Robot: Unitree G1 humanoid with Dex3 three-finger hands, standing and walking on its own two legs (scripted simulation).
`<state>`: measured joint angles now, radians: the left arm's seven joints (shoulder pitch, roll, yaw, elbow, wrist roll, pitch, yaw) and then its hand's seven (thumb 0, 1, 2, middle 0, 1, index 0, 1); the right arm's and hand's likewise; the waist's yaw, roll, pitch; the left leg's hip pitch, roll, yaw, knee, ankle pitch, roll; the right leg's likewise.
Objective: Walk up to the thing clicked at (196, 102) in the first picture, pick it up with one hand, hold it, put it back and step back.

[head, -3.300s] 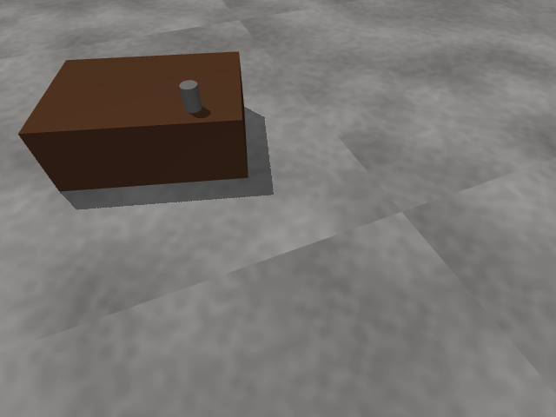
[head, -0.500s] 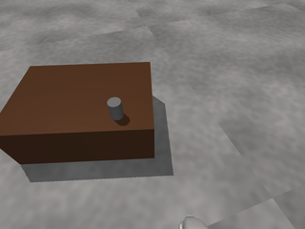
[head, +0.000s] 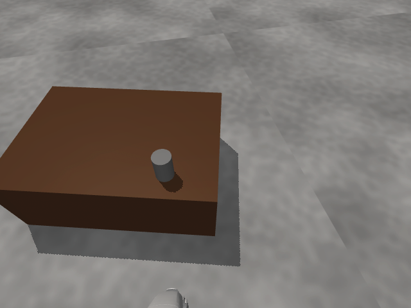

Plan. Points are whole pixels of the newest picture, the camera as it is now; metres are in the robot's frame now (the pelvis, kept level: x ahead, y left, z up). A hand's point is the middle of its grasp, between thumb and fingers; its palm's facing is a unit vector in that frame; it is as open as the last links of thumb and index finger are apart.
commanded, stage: walk up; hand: left
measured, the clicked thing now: (163, 165) +0.66 +0.21 -0.35
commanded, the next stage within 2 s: none
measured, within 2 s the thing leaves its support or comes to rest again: neither
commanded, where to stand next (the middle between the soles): +0.20 +0.02 m, yaw -2 degrees
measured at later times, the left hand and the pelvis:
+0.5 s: hand (87, 291) +0.17 +0.28 -0.14, palm faces -0.04 -0.90 -0.44, open 7.3 cm; pelvis +0.11 +0.00 -0.01, yaw -1 degrees
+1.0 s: hand (99, 268) +0.22 +0.27 -0.15, palm faces -0.01 -0.95 -0.31, open 7.3 cm; pelvis +0.12 +0.02 +0.00, yaw +0 degrees
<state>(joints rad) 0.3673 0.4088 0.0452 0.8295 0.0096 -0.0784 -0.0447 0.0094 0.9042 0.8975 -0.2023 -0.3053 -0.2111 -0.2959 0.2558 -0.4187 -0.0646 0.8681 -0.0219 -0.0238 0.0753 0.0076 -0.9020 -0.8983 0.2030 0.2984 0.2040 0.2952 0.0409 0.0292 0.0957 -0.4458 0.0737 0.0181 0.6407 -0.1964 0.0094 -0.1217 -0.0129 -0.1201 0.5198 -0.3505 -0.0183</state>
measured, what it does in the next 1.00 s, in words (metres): walks ahead: left foot, then right foot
